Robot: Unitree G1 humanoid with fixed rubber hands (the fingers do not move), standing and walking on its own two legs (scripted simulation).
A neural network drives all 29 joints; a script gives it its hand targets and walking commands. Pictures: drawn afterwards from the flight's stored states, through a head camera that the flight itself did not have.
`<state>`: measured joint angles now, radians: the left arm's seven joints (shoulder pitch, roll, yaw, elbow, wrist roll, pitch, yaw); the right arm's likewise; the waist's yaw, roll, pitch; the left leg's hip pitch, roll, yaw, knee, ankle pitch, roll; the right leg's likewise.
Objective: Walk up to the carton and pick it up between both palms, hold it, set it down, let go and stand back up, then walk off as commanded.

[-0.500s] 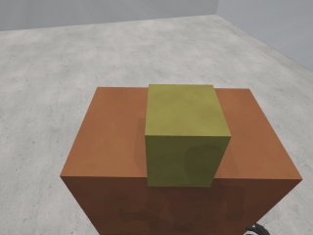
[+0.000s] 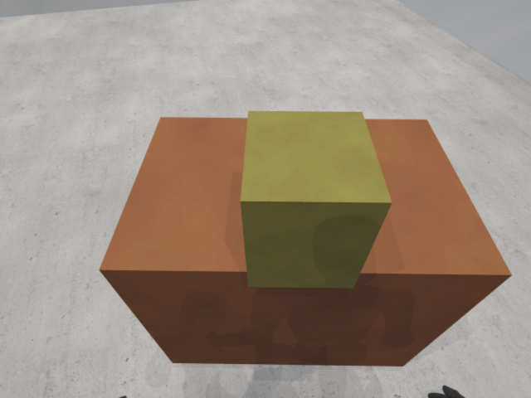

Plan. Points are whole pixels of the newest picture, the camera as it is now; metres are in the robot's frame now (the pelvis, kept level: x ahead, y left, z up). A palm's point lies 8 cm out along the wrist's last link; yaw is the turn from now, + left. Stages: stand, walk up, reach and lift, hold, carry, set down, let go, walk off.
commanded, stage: walk off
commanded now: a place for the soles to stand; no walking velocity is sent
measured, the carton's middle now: (302, 203) +0.45 -0.03 +0.03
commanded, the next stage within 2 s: none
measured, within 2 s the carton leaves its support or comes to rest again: neither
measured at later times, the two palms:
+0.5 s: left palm out of the picture -0.02 +0.26 -0.10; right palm out of the picture -0.02 -0.31 -0.14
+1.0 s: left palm out of the picture -0.21 +0.36 -0.16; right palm out of the picture -0.18 -0.26 -0.08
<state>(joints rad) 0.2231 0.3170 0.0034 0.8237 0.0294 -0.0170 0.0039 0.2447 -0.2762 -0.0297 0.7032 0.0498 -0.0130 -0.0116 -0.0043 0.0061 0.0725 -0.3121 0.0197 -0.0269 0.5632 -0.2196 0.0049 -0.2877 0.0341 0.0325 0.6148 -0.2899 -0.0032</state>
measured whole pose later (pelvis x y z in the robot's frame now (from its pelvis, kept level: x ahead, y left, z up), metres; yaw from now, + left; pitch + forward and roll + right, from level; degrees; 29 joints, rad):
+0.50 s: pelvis -0.12 -0.03 -0.02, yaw -2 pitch -6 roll +1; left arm 0.23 0.33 0.02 0.72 0.03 0.01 0.00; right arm 0.19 -0.36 -0.03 0.70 0.05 0.07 -0.03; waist 0.00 0.06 0.25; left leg -0.43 -0.14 -0.12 1.20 -0.53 -0.01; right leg -0.35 0.04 0.04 0.74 -0.29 -0.05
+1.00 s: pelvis -0.29 +0.05 -0.03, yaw -2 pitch -7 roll -4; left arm 0.22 0.42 0.05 0.80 0.03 0.06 0.00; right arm 0.17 -0.37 -0.03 0.70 0.05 0.04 -0.02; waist 0.02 -0.05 0.21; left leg -0.47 -0.03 -0.10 0.70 -0.16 0.03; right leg -0.46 0.17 0.13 1.28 -0.42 -0.05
